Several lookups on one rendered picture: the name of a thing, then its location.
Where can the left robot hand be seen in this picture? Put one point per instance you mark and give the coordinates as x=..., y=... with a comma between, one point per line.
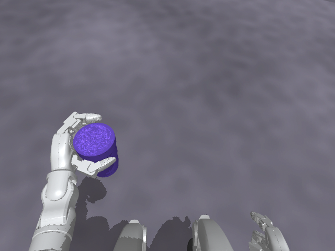
x=63, y=154

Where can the left robot arm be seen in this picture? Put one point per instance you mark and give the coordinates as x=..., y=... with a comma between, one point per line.
x=54, y=230

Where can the right robot hand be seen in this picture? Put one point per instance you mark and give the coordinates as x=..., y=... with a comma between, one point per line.
x=273, y=240

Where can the cup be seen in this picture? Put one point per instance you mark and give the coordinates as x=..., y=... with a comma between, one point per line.
x=95, y=142

